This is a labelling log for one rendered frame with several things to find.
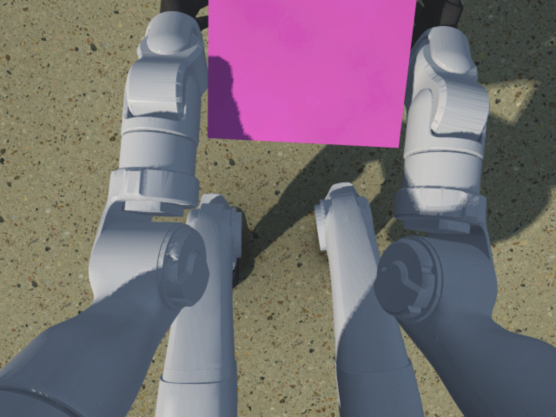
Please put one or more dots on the robot left forearm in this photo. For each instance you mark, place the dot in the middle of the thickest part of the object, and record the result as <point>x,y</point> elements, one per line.
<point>160,125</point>

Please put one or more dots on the robot right forearm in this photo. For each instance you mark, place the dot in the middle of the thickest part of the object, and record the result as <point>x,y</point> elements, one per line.
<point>447,113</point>

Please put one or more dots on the robot left upper arm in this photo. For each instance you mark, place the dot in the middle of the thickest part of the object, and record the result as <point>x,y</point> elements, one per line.
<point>93,365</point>

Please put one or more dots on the left robot hand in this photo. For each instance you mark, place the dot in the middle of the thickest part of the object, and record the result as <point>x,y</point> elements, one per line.
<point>189,7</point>

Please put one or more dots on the robot left foot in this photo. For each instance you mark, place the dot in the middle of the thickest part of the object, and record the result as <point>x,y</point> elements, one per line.
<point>235,274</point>

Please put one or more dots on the left robot shin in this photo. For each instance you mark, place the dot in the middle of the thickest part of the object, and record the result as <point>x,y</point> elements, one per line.
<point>208,198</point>

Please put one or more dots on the carton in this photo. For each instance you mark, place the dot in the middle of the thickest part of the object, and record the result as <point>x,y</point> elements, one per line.
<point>309,71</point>

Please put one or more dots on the robot right upper arm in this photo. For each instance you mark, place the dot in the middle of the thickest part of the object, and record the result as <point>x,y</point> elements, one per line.
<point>442,294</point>

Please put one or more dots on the right robot hand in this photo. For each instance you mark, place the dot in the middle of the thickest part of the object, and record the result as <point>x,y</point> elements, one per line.
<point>435,13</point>

